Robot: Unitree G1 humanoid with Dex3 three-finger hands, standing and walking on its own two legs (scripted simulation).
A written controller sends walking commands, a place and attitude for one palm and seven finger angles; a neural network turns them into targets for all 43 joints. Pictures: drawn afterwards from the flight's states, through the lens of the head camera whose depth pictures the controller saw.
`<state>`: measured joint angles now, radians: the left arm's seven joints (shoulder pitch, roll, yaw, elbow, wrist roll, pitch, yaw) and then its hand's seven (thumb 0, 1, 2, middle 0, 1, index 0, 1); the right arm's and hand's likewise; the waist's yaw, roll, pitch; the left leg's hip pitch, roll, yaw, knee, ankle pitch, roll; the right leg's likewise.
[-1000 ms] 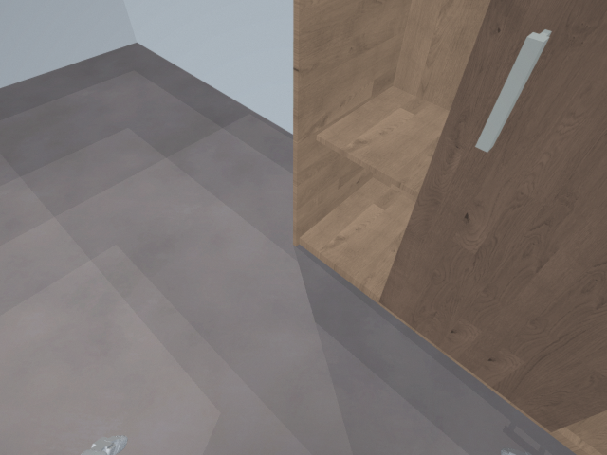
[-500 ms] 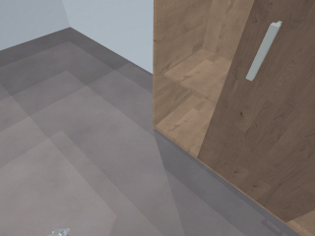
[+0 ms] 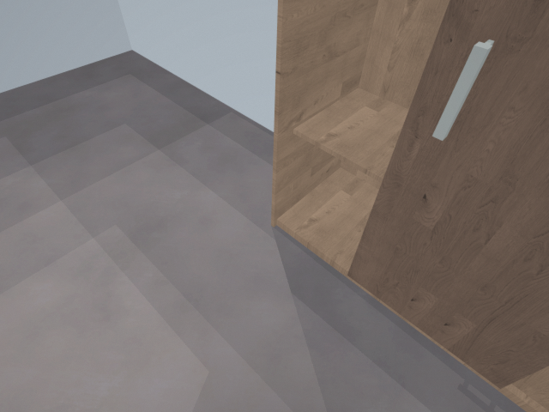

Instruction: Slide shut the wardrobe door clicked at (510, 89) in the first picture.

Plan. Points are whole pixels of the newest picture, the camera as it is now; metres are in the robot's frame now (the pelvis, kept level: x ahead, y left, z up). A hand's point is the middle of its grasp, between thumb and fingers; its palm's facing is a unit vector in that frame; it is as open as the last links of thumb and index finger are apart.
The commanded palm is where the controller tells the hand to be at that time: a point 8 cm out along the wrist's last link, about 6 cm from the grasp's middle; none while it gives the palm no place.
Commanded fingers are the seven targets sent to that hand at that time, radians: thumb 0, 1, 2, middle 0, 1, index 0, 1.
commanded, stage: stand and wait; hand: right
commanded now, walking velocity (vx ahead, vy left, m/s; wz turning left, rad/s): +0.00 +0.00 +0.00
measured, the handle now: (463, 92) +0.68 -0.33 +0.14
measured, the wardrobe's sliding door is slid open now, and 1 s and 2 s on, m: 0.41 0.41 0.41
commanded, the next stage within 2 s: look at it before walking up in 0.04 s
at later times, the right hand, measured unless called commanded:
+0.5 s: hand out of the picture +0.08 -0.25 -0.16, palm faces -0.04 +0.94 -0.32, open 7.4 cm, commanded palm none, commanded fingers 0.00 -0.90 -0.90 0.20 0.30 0.20 0.30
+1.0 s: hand out of the picture +0.07 -0.23 -0.17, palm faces -0.10 +0.95 -0.30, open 7.4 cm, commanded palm none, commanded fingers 0.00 -0.90 -0.90 0.20 0.30 0.20 0.30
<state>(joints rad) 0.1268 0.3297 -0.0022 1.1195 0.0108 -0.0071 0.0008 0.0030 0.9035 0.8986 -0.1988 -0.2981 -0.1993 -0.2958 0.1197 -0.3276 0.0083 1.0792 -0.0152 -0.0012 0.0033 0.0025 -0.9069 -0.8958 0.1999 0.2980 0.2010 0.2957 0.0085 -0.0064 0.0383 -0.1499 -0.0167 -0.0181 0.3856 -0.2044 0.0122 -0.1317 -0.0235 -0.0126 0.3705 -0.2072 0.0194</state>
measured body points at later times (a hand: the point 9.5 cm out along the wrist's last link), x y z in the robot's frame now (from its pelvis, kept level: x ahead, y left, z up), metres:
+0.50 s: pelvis +0.00 -0.01 +0.00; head +0.01 -0.01 +0.45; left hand +0.07 +0.28 -0.13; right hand +0.08 -0.30 -0.13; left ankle +0.00 +0.11 -0.75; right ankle +0.00 -0.13 -0.75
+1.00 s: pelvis +0.00 -0.01 -0.01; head +0.02 -0.01 +0.44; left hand +0.07 +0.27 -0.15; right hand +0.08 -0.28 -0.15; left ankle +0.00 +0.11 -0.74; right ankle +0.00 -0.13 -0.75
